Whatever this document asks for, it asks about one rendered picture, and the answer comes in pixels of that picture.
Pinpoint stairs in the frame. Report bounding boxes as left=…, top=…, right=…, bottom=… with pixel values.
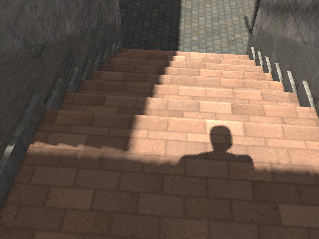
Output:
left=60, top=48, right=319, bottom=126

